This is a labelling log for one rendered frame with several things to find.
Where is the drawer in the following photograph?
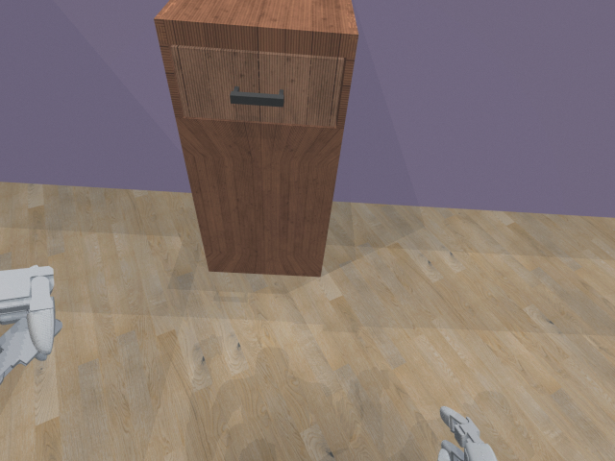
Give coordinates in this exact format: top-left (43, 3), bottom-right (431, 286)
top-left (171, 45), bottom-right (344, 127)

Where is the robot right hand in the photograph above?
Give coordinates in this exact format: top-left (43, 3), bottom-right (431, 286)
top-left (437, 406), bottom-right (498, 461)

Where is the robot left hand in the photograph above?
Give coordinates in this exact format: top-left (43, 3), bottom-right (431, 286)
top-left (0, 265), bottom-right (62, 385)

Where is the cabinet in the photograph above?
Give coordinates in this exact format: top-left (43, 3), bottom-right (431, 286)
top-left (154, 0), bottom-right (358, 277)

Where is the handle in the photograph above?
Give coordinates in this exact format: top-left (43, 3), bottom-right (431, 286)
top-left (230, 86), bottom-right (283, 107)

